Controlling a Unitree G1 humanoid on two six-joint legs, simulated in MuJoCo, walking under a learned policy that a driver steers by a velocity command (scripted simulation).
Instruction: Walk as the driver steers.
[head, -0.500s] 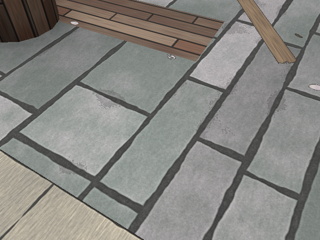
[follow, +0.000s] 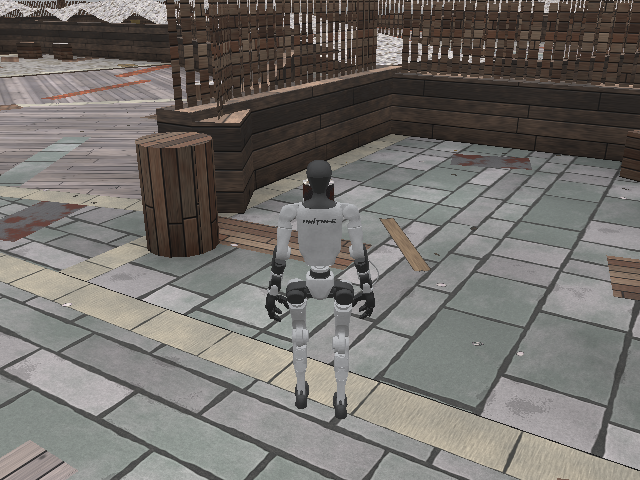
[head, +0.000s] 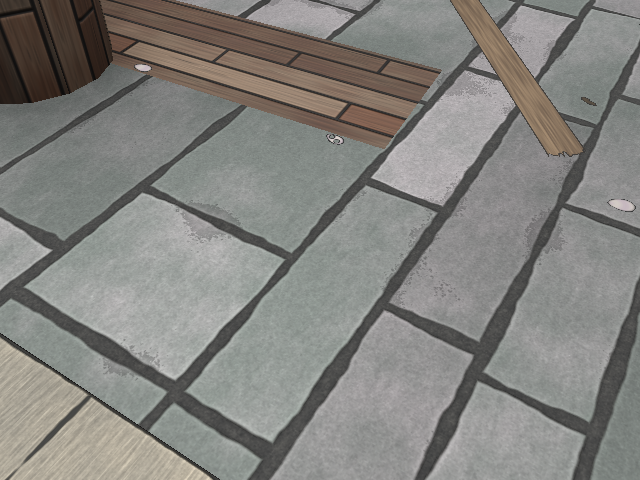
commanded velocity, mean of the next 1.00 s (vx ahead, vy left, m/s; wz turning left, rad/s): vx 0.38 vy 0.00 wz -0.32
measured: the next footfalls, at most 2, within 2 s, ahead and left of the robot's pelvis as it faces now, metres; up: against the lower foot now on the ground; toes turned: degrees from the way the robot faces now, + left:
right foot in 0.62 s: +0.42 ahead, -0.06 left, +0.00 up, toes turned -14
left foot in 1.16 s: +0.70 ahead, -0.01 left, +0.00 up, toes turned -32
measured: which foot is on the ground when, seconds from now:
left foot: down 0.00-0.64, up 0.66-1.00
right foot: down 0.00-0.16, up 0.18-0.60, down 0.62-1.00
